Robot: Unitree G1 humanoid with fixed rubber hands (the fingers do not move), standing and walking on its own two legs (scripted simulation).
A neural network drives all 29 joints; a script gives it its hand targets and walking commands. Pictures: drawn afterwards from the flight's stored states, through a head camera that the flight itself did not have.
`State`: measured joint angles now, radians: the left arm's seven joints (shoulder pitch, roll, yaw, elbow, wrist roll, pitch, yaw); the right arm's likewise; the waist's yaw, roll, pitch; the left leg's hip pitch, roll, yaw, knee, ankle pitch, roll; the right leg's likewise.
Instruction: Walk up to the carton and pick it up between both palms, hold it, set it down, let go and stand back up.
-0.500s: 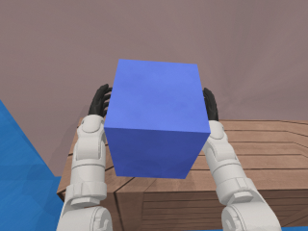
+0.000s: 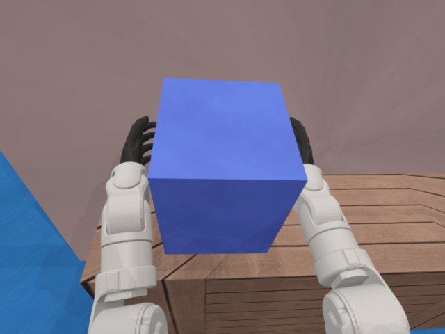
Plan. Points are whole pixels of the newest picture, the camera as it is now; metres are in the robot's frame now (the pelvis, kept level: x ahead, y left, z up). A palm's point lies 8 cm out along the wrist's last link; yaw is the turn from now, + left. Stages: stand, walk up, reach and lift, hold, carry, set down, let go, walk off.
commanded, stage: reach and lift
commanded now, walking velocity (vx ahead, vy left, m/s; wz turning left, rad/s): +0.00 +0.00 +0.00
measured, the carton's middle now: (219, 172) +0.37 +0.00 +0.11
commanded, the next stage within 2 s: hold in 0.70 s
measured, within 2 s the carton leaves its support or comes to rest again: neither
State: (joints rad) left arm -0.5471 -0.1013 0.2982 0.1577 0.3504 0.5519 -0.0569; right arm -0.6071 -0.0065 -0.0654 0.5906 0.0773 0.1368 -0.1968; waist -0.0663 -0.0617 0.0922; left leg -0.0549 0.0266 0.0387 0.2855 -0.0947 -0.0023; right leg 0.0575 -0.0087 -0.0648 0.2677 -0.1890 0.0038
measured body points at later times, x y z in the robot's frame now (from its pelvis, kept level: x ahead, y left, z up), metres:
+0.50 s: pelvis +0.00 +0.01 +0.00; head -0.02 +0.03 +0.45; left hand +0.38 +0.15 +0.16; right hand +0.38 -0.15 +0.15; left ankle +0.05 +0.12 -0.75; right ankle -0.02 -0.11 -0.75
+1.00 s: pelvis -0.01 +0.00 +0.00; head -0.05 +0.02 +0.45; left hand +0.36 +0.15 +0.19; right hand +0.37 -0.15 +0.18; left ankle +0.05 +0.12 -0.75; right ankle -0.02 -0.11 -0.75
